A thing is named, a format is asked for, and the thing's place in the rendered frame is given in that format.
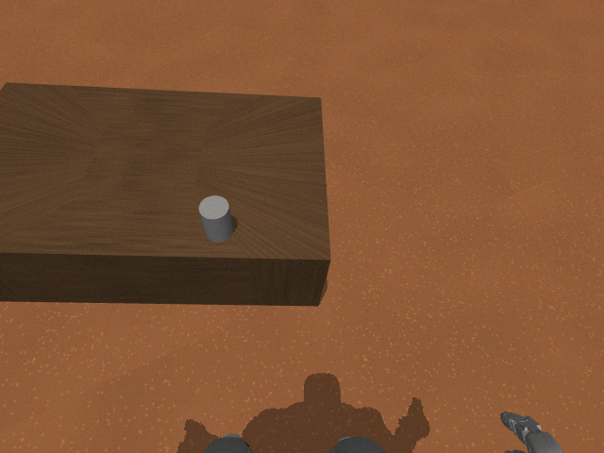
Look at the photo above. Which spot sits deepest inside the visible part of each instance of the right robot hand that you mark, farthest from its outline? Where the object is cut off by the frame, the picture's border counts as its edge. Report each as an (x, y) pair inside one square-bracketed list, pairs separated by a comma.
[(529, 432)]

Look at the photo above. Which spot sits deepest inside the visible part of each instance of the can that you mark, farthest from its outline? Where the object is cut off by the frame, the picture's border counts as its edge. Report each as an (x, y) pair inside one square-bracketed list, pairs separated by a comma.
[(216, 220)]

